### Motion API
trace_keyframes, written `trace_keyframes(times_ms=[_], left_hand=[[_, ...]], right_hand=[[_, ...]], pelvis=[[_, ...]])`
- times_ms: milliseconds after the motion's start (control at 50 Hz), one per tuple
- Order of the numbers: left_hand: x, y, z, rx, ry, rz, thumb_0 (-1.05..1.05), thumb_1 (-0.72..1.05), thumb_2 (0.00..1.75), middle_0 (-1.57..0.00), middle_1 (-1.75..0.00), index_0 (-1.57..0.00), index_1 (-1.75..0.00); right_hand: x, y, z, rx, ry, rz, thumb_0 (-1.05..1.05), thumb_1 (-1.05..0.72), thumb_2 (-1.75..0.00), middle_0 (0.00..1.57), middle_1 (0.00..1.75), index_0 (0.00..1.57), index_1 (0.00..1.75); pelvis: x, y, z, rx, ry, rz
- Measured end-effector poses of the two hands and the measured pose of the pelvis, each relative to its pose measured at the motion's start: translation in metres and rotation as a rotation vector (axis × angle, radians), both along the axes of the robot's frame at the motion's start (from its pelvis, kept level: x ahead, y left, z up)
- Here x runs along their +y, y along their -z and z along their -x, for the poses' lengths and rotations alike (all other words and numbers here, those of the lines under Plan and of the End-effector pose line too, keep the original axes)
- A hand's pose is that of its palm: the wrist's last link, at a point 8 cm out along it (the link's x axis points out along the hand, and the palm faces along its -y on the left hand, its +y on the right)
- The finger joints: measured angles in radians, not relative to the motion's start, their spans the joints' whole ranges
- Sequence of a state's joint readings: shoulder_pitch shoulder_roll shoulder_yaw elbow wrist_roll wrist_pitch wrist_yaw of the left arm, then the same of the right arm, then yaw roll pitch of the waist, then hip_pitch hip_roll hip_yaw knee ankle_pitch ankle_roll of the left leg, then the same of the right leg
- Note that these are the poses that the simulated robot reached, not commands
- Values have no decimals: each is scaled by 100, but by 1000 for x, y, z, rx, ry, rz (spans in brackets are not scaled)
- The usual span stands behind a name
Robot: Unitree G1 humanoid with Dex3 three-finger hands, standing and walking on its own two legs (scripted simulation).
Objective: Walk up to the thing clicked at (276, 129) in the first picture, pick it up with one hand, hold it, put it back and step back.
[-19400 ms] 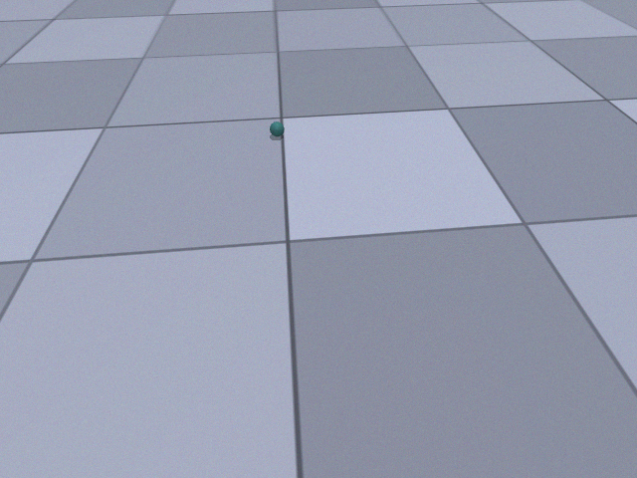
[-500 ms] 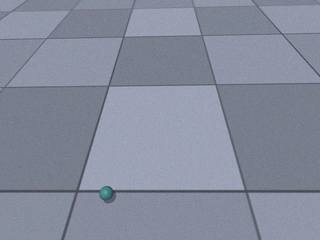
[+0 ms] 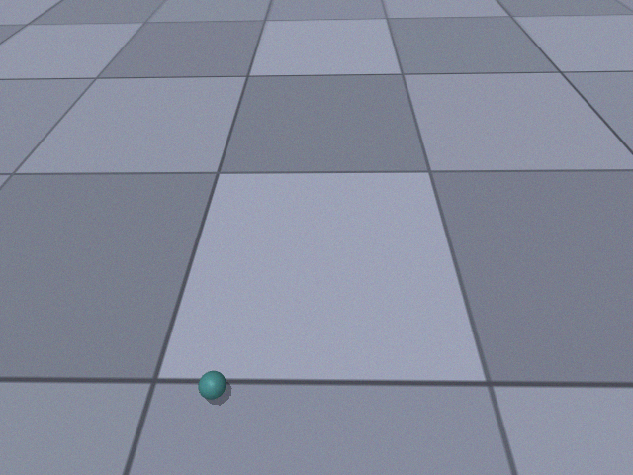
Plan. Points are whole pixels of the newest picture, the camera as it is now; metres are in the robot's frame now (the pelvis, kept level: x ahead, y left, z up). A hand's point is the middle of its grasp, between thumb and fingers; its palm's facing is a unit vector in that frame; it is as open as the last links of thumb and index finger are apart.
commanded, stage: walk up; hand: left
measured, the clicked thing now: (212, 384) +0.54 +0.38 -0.74
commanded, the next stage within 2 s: none
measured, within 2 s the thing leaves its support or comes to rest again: neither
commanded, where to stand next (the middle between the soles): +0.10 +0.00 m, yaw -1 degrees
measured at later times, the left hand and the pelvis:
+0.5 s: hand out of the picture +0.09 +0.26 -0.16, palm faces +0.01 -0.93 -0.36, open 7.4 cm; pelvis +0.01 +0.00 +0.00, yaw +1 degrees
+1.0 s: hand out of the picture +0.08 +0.35 -0.18, palm faces +0.00 -0.93 -0.36, open 7.4 cm; pelvis -0.01 +0.06 -0.02, yaw +2 degrees
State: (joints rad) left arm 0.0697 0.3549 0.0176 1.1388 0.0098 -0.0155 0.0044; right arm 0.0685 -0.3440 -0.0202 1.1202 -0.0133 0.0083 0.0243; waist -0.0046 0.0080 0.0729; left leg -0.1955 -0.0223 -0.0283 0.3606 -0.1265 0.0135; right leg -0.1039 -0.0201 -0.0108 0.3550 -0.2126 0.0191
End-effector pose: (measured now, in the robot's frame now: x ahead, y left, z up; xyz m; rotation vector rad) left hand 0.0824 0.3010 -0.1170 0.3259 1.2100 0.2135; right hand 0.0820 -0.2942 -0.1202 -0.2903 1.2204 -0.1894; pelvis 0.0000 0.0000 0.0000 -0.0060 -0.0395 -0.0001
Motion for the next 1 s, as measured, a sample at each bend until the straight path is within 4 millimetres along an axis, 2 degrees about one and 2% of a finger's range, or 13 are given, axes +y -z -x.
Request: trace_keyframes(times_ms=[260,500,580,660,780,860,920,1000], left_hand=[[-1,2,16,35,-21,2,1,90,89,-20,-30,-21,-30],[-1,0,4,4,-25,-1,1,90,89,-20,-30,-21,-30],[9,0,4,-11,-37,-42,1,90,89,-20,-30,-21,-30],[27,1,13,-12,-36,-89,0,90,89,-20,-30,-21,-30],[68,4,28,3,-5,-133,0,90,89,-21,-30,-21,-30],[93,21,26,-9,14,-104,1,90,89,-20,-30,-21,-30],[93,23,23,0,5,-60,1,90,89,-20,-30,-21,-30],[91,25,12,-13,-4,-6,1,90,89,-20,-30,-21,-30]], right_hand=[[0,1,2,26,-7,-3,0,-90,-89,20,30,21,30],[-1,-1,-8,8,-10,2,0,-90,-89,20,30,21,30],[-7,3,-10,7,-17,9,0,-90,-89,20,30,21,30],[-10,10,-5,13,-35,29,0,-90,-89,20,30,21,30],[8,9,18,46,-38,53,0,-91,-89,20,30,20,30],[28,12,47,33,-31,92,0,-91,-89,20,30,20,30],[35,1,79,61,6,122,0,-90,-89,20,30,21,30],[25,-22,105,107,54,204,0,-90,-89,20,30,21,30]], pelvis=[[-1,-1,-3,6,-8,3],[-1,-1,-7,5,-11,1],[2,5,5,1,-13,0],[11,13,19,-7,-19,9],[40,19,32,19,-42,-7],[58,33,29,2,-45,-49],[60,27,20,-12,-50,-34],[56,20,11,-28,-37,-21]])
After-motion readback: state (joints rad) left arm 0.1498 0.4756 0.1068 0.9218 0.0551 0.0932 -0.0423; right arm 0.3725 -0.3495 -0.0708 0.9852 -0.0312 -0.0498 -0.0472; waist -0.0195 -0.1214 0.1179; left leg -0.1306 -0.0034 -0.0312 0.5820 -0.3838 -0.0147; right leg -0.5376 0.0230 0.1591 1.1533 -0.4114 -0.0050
